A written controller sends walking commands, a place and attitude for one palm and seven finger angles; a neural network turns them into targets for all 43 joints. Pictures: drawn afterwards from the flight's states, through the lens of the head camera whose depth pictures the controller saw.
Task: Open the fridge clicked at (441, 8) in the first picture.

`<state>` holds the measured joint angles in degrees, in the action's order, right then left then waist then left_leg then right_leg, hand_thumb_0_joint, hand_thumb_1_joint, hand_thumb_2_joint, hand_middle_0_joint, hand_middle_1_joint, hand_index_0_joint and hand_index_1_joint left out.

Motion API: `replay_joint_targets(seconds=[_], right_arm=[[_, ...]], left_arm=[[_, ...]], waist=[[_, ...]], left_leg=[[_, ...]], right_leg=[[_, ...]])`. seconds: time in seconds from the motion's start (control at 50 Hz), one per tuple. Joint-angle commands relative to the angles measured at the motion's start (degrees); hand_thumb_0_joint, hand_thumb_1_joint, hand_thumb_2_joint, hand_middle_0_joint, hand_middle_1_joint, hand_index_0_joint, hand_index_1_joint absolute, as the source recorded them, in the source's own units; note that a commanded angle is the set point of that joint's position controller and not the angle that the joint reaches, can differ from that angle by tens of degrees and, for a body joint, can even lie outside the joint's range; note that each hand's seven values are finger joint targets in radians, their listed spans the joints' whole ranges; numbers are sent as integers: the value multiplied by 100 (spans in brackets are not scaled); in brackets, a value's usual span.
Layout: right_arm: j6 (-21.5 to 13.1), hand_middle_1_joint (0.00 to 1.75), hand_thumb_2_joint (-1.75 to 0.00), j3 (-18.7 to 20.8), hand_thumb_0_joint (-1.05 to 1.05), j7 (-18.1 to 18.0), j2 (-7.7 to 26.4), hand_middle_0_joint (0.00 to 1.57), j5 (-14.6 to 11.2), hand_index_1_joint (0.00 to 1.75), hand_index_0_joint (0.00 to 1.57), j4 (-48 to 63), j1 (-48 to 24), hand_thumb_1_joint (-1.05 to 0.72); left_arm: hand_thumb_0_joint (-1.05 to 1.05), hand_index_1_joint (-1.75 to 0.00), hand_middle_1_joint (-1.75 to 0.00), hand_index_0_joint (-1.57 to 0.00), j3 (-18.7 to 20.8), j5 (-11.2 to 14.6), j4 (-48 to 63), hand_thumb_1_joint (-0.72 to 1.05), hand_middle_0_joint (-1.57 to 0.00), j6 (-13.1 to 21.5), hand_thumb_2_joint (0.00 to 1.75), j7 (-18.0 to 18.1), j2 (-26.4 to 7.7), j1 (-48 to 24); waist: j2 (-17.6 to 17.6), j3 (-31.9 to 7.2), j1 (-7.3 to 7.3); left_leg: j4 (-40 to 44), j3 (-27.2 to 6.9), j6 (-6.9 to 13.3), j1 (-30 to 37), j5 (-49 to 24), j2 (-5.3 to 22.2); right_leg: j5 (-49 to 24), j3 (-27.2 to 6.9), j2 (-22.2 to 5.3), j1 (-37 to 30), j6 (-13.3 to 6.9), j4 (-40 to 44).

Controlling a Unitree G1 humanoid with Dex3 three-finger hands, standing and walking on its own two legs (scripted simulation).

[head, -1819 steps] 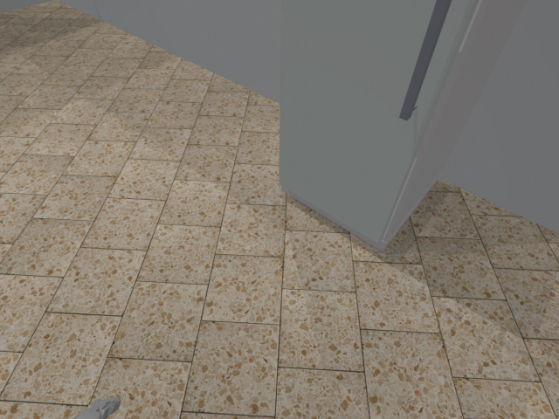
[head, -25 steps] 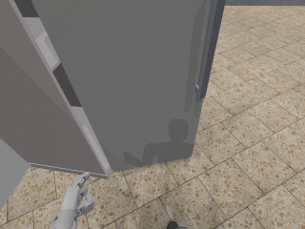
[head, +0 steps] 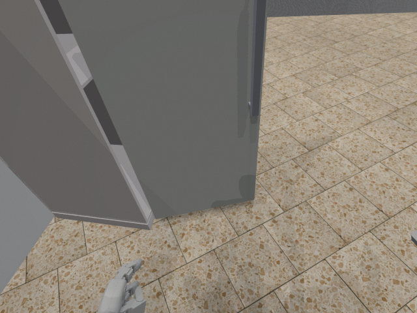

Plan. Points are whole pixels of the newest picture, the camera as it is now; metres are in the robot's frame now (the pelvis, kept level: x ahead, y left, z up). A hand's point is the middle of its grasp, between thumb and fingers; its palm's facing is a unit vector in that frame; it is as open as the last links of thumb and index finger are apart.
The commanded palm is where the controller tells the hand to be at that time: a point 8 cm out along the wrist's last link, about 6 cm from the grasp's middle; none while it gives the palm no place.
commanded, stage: stop stepping back and stand still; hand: right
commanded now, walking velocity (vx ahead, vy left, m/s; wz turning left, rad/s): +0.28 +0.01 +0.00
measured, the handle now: (254, 52) +0.79 -0.12 +0.15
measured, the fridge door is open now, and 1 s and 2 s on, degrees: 70 70 70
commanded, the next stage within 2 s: let the arm hang, fingers relaxed in 0.86 s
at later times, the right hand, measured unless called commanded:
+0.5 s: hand out of the picture +0.12 -0.28 +0.18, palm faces +0.41 +0.79 -0.45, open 7.4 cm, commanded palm +0.06 -0.33 +0.18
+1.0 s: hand out of the picture +0.14 -0.30 +0.15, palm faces +0.39 +0.78 -0.49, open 7.4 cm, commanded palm none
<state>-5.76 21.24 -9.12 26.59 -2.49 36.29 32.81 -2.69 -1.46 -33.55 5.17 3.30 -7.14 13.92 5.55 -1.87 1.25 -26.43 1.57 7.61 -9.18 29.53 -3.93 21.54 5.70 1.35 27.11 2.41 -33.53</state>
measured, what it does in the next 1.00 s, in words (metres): steps on the spot: right foot, then left foot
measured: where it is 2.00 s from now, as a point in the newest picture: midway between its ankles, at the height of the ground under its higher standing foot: outside the picture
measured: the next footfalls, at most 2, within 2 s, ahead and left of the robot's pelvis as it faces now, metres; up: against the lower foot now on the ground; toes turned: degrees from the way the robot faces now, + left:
right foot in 0.20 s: +0.01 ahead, -0.15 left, +0.00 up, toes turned -2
left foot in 0.42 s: -0.01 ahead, +0.06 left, +0.00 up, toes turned +5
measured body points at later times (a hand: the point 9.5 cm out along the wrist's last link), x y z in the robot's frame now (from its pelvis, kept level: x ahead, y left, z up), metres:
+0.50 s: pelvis -0.09 -0.03 -0.02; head -0.09 -0.05 +0.43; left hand +0.05 +0.20 -0.10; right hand +0.09 -0.32 +0.20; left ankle -0.03 +0.07 -0.74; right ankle -0.02 -0.16 -0.69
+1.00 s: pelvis -0.08 -0.04 -0.01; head -0.09 -0.03 +0.44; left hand +0.08 +0.20 -0.11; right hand +0.11 -0.34 +0.18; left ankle -0.04 +0.06 -0.74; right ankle -0.03 -0.14 -0.74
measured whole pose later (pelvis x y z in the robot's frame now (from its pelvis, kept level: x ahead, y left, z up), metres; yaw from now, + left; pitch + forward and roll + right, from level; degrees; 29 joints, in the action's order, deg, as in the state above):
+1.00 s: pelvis -0.08 -0.04 -0.01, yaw +1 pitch -1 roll +1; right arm -10.6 20.1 -7.0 25.2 -0.2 20.5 24.4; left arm 0.2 -0.5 -40.8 7.2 0.9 -12.5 11.9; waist -2.2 -0.8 1.2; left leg -33.2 5.3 2.3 -16.9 14.9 -1.1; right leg 15.1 1.9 -1.6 19.6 -0.6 -36.4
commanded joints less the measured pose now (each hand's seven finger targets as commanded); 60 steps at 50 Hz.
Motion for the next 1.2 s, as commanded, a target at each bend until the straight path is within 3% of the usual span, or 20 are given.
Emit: replay_joint_targets(seconds=[0.0,0.02,0.12,0.14,0.16,0.18,0.22,0.34,0.38,0.4,0.44,0.56,0.62,0.66,0.78,0.84,0.92,0.94,1.04,1.18], right_arm=[[-382,30,-90,1269,0,-199,1166,20,-142,30,20,913,-1303,-90],[-483,30,-90,1224,0,-218,1176,20,-53,30,20,490,-1491,-90],[-369,30,-90,493,0,-172,538,20,-43,30,20,-284,-1366,-90],[-449,30,-90,392,0,-163,502,20,-51,30,20,-62,-1524,-90],[-551,30,-90,329,0,-166,423,20,-69,30,20,213,-1610,-90],[-654,30,-90,287,0,-129,533,20,8,30,20,369,-1814,-90],[-812,30,-90,854,0,-37,997,20,-1,30,20,301,-1625,-90],[-658,30,-90,918,0,-140,918,20,62,30,20,949,-417,-90],[-545,30,-90,1094,0,-192,1069,20,135,30,20,781,-357,-90],[-522,30,-90,1119,0,-180,1071,20,55,30,20,647,-505,-90],[-837,30,-90,1578,0,-148,1621,20,-16,30,20,1002,-1321,-90],[-598,30,-90,730,0,-134,618,20,-32,30,20,-326,-1168,-90],[-748,30,-90,578,0,-138,560,20,21,30,20,136,-1595,-90],[-836,30,-90,706,0,-65,800,20,121,30,20,332,-1754,-90],[-725,30,-90,817,0,-176,835,20,110,30,20,929,-808,-90],[-742,30,-90,1049,0,-177,982,20,49,30,20,531,-761,-90],[-599,30,-90,908,0,-161,626,20,-111,30,20,-346,-514,-90],[129,30,-90,-1391,0,641,-272,20,555,30,20,-4344,-996,-90],[584,30,-90,-1590,0,880,-456,20,391,30,20,-5224,-1593,-90],[569,30,-90,-1941,0,771,-307,20,387,30,20,-7413,-2290,-90]], left_arm=[[0,-30,-30,-20,518,4,311,90,-20,86,90,220,-1104,-644],[0,-30,-30,-20,467,-43,305,90,-20,56,90,183,-939,-622],[0,-30,-30,-20,529,131,350,90,-20,186,90,363,-1195,-729],[0,-30,-30,-20,498,91,373,90,-20,267,90,392,-1309,-603],[0,-30,-30,-20,483,76,507,90,-20,331,90,380,-1511,-653],[0,-30,-30,-20,381,52,608,90,-20,345,90,344,-1407,-834],[0,-30,-30,-20,517,89,583,90,-20,312,90,247,-1349,-933],[0,-30,-30,-20,493,65,695,90,-20,324,90,62,-1219,-909],[0,-30,-30,-20,556,84,778,90,-20,207,90,75,-1040,-858],[0,-30,-30,-20,571,148,733,90,-20,284,90,116,-1058,-829],[0,-30,-30,-20,523,13,326,90,-20,390,90,165,-1092,-587],[0,-30,-30,-20,509,134,277,90,-20,316,90,320,-1128,-570],[0,-30,-30,-20,403,122,512,90,-20,421,90,318,-1342,-762],[0,-30,-30,-20,423,95,450,90,-20,463,90,204,-1186,-840],[0,-30,-30,-20,360,69,551,90,-20,577,90,42,-1122,-801],[0,-30,-30,-20,450,56,586,90,-20,451,90,50,-1084,-709],[0,-30,-30,-20,499,181,396,90,-20,366,90,98,-1100,-506],[0,-30,-30,-20,831,61,-954,90,-20,565,90,-477,-2040,-528],[0,-30,-30,-20,600,9,-622,90,-20,-238,90,-359,-1881,-614],[0,-30,-30,-20,406,-50,-1295,90,-20,-593,90,-302,-1266,-204]], waist=[[-98,194,-316],[61,-414,-331],[-320,93,-272],[-1133,55,-346],[-2768,180,-327],[-2699,715,-296],[-1129,464,-16],[-2608,69,51],[-19,43,181],[1048,251,138],[-172,-89,-328],[62,79,-285],[-2336,582,-251],[-1391,391,-128],[-1919,191,-4],[-245,37,-160],[-176,-253,-187],[-529,-259,-510],[-266,70,-172],[-112,95,-370]], left_leg=[[1668,-2084,869,-1469,-637,2284],[1464,-1749,211,-1160,625,2071],[419,-671,87,-1773,1168,1464],[-785,-289,-99,-1919,858,1057],[-2427,288,-537,-2821,519,327],[-3554,-102,-616,-2948,104,274],[-3823,-161,-689,-2237,-556,537],[-1258,819,-497,784,-176,104],[674,-1259,102,796,1280,1163],[1826,-3549,645,-38,1823,2472],[1253,-2353,613,-498,-1150,2248],[422,-603,-115,-2274,1505,1471],[-2944,136,-745,-2485,152,290],[-3378,-195,-747,-2018,-402,555],[-260,376,-717,61,-840,352],[899,-1669,-72,-101,-1280,1476],[681,-1298,-236,-641,-1311,1450],[-577,-305,-330,-984,-3626,1539],[-1396,-96,-689,-873,-846,584],[664,-1125,-198,-1114,-1267,1591]], right_leg=[[-101,-894,-461,690,37,-3937],[-129,-677,-645,370,18,-3331],[430,86,-500,-1606,-308,-208],[865,-383,-663,-1927,-472,600],[1838,-2573,-1806,-2176,-877,1830],[2512,-3902,-2577,-1336,-1190,2717],[2044,-3087,-2395,-790,-1109,2744],[2422,-801,-1377,858,-486,1848],[1805,-4,-383,1610,-223,-1465],[1131,-275,-94,1766,-166,-3179],[48,-521,-649,898,-52,-3521],[427,34,-395,-1948,-366,-352],[2055,-3267,-2192,-1249,-1274,2432],[1728,-2809,-2012,-832,-1123,2476],[875,-1091,-1230,-449,-574,1842],[-12,-433,-505,-310,-245,-119],[-587,-500,-488,-1221,-264,47],[-2261,-755,-785,-847,-355,-699],[-1354,-2029,-1426,114,-985,900],[-700,-562,-281,-1144,-340,188]])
